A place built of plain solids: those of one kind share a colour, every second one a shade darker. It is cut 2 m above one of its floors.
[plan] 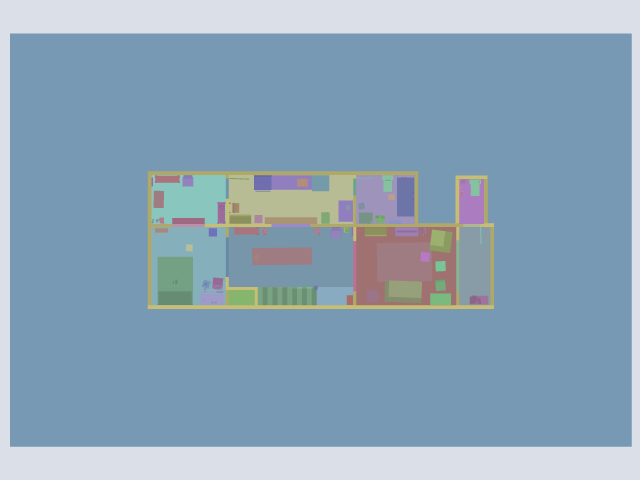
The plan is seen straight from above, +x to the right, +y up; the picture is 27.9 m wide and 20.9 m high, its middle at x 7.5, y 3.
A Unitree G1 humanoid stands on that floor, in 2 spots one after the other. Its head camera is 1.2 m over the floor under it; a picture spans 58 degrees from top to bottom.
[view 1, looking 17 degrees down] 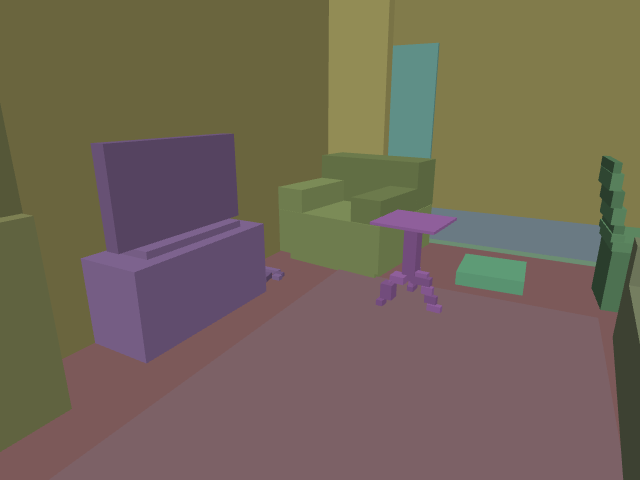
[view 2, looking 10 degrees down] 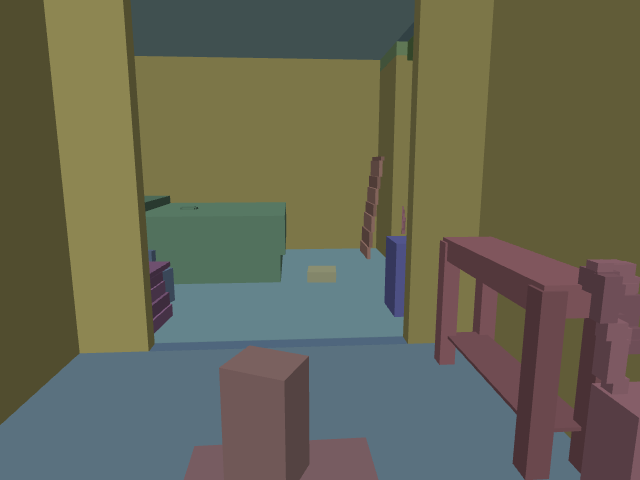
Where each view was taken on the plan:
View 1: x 9.57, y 1.52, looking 29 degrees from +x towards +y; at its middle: armchair_club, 3.29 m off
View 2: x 6.28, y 2.33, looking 176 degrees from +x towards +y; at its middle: wall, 6.22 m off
